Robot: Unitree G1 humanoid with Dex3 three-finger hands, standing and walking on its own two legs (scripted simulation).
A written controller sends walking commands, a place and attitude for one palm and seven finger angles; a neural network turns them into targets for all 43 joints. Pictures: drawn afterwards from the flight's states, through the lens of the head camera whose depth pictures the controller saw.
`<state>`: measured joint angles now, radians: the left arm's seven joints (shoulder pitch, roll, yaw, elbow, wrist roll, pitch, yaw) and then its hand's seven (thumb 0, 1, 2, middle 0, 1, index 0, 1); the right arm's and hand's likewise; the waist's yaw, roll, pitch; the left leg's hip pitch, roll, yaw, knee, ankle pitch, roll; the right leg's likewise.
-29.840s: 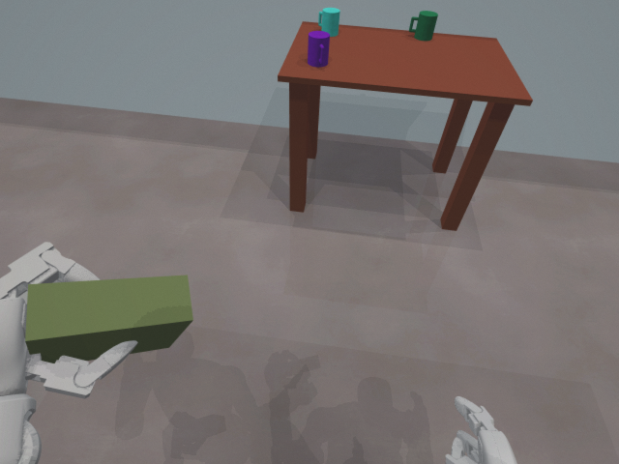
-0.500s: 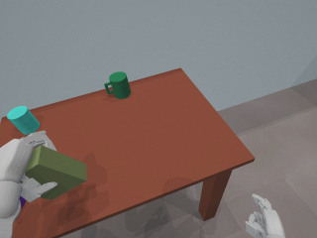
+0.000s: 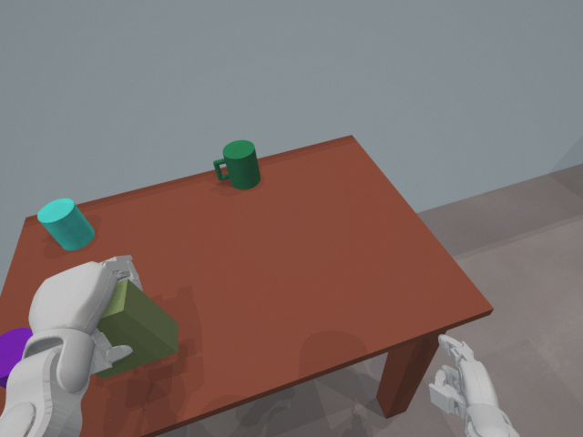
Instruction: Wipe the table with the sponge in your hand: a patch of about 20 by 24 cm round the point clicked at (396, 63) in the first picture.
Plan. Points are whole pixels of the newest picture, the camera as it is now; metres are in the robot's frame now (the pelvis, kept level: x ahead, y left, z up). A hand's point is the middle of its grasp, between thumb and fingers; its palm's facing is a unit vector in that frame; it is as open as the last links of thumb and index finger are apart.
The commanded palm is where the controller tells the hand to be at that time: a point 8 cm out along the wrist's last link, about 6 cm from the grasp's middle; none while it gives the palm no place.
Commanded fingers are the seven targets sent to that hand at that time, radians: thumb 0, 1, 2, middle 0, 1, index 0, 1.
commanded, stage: turn the palm down, sponge in hand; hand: left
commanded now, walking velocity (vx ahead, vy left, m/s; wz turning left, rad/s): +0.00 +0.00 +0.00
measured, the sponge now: (124, 338) +0.21 +0.27 +0.04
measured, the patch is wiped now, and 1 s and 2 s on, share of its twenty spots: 0.00 0.00 0.00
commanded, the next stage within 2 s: move the sponge above the wiping area in 0.66 s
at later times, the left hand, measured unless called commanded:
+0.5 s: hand (90, 301) +0.23 +0.30 +0.10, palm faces +0.03 -0.07 -1.00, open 9.1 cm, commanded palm +0.19 +0.30 +0.16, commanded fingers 0.00 0.10 1.30 -1.20 -1.60 -1.20 -1.60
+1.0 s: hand (78, 299) +0.23 +0.32 +0.10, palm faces +0.04 -0.08 -1.00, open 9.1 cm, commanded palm +0.20 +0.30 +0.15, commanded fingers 0.00 0.10 1.30 -1.20 -1.60 -1.20 -1.60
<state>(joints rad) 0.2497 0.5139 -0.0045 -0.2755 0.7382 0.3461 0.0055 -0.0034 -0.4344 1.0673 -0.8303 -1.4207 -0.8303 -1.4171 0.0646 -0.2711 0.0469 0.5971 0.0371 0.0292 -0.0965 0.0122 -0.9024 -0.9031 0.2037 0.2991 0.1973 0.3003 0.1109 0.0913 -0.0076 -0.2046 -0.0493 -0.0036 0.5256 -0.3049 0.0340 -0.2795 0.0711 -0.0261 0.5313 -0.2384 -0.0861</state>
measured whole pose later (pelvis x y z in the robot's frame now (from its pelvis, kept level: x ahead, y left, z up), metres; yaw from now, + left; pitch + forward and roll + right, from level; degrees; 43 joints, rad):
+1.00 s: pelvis +0.00 +0.02 +0.01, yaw -1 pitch -3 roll +0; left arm 0.11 0.50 -0.02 -0.10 0.90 0.42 0.04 0.00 -0.43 1.07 -0.83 -1.42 -0.83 -1.42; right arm 0.02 -0.27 0.03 0.71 0.05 0.03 -0.07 0.01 -0.90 -0.90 0.20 0.30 0.14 0.28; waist 0.13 0.08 0.02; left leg -0.09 -0.06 0.01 0.37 -0.23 0.05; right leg -0.17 0.07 0.00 0.37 -0.16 -0.07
